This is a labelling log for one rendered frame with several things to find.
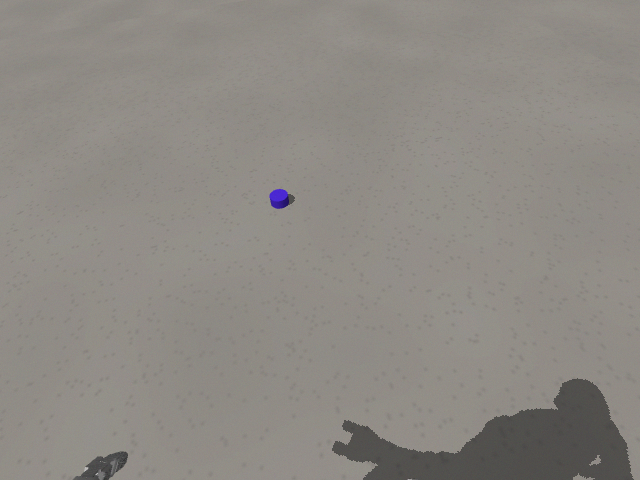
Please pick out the left robot hand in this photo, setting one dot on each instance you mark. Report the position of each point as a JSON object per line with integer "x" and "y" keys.
{"x": 104, "y": 468}

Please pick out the tin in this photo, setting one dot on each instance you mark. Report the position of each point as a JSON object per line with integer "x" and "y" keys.
{"x": 279, "y": 198}

